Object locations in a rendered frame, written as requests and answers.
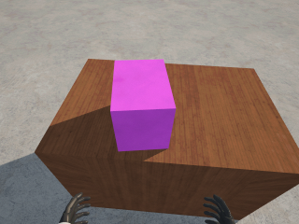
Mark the robot left hand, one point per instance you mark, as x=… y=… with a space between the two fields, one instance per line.
x=70 y=214

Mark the robot right hand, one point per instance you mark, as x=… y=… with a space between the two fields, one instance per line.
x=224 y=214

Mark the carton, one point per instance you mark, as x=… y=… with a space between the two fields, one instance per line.
x=142 y=105

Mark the pedestal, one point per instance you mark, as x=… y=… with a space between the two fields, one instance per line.
x=227 y=139

